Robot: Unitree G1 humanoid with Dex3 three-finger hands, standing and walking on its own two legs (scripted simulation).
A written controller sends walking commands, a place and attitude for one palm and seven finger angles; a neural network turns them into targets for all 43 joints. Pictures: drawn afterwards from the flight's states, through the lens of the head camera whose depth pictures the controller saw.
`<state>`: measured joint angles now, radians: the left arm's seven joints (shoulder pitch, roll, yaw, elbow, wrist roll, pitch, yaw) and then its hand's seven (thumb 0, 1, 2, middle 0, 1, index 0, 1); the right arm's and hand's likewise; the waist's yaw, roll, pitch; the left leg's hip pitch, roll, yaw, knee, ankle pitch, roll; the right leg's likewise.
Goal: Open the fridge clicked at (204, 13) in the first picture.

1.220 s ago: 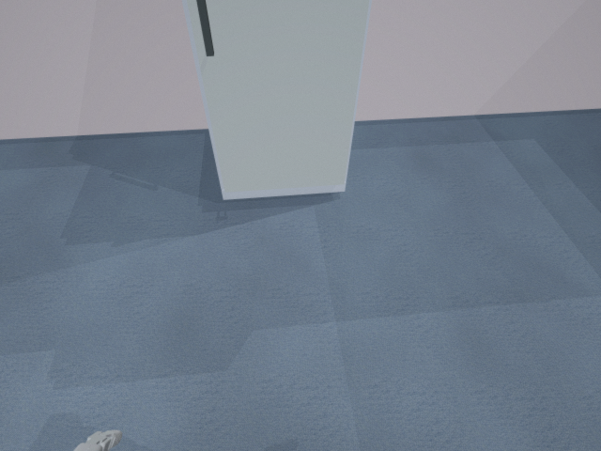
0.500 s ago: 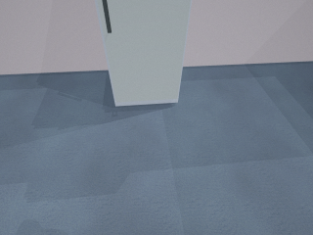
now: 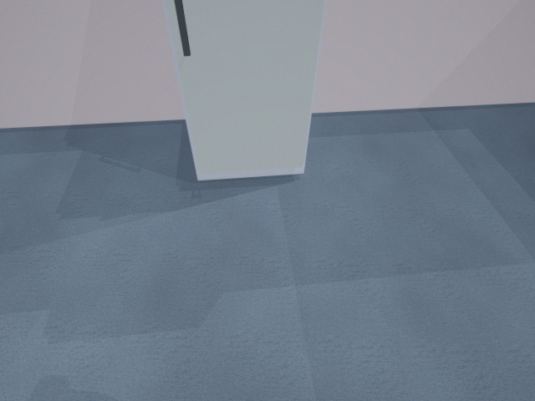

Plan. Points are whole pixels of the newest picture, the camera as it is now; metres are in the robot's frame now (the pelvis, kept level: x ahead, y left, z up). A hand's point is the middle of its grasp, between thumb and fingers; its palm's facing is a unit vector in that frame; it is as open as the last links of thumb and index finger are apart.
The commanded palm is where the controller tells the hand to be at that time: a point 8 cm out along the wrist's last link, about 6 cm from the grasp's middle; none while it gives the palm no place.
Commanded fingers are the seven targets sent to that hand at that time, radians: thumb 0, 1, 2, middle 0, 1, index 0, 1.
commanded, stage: look at it before walking up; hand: left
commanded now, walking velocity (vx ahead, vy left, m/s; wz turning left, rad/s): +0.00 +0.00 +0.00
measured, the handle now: out of the picture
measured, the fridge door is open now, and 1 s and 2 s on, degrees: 0 0 0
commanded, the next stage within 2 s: walk to a spot facing it in 0.52 s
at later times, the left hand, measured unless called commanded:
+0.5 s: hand out of the picture +0.08 +0.24 -0.15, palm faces -0.02 -0.94 -0.34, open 7.4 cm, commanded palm none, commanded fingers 0.00 0.90 0.90 -0.20 -0.30 -0.20 -0.30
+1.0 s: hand out of the picture +0.04 +0.21 -0.19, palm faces +0.05 -0.99 -0.16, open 7.4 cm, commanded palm none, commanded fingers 0.00 0.90 0.90 -0.20 -0.30 -0.20 -0.30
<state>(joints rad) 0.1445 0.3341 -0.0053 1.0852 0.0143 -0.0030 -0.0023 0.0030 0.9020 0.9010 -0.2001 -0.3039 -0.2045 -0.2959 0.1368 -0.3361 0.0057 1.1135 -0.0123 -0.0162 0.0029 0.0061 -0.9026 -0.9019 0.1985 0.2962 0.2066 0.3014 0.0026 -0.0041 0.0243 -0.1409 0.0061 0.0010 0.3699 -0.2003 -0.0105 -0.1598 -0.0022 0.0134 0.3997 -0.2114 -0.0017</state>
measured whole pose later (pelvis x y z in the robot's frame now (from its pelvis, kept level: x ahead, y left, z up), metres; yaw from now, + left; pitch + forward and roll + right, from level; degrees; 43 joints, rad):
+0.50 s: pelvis +0.01 +0.00 +0.00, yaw +0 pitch -2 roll +0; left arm 0.14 0.34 -0.01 1.09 0.01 -0.01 0.00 0.00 0.90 0.90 -0.20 -0.30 -0.20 -0.30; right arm 0.12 -0.34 0.01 1.11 -0.01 -0.02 0.00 0.01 -0.90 -0.90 0.20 0.30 0.21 0.30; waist 0.01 0.00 0.03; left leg -0.13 0.01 0.00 0.35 -0.20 -0.02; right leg -0.14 0.01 0.01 0.38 -0.21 -0.01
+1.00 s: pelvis +0.08 +0.03 -0.01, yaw +3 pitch +0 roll +0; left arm 0.35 0.21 0.02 1.12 0.03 0.02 -0.01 0.00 0.91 0.90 -0.20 -0.30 -0.20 -0.30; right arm 0.40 -0.16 -0.01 1.11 -0.03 -0.06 -0.01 0.00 -0.91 -0.90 0.20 0.30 0.20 0.30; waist -0.02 -0.05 -0.01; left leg -0.13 -0.01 0.06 0.50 -0.37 0.03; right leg -0.33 -0.04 -0.04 0.95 -0.45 -0.02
